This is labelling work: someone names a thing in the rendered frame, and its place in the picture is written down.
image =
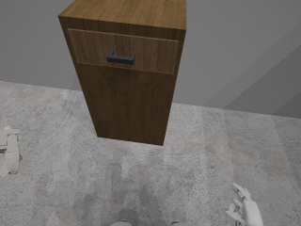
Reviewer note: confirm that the handle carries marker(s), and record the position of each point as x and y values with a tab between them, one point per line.
121	59

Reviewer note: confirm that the drawer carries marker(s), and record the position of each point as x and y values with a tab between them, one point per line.
151	54

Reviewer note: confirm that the robot right hand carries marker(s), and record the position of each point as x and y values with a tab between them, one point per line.
249	212

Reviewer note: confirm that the left robot shin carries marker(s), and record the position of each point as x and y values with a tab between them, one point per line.
125	220

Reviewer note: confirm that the cabinet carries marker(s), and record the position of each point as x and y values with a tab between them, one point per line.
125	103

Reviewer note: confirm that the robot left hand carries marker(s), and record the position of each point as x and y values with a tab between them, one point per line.
9	151

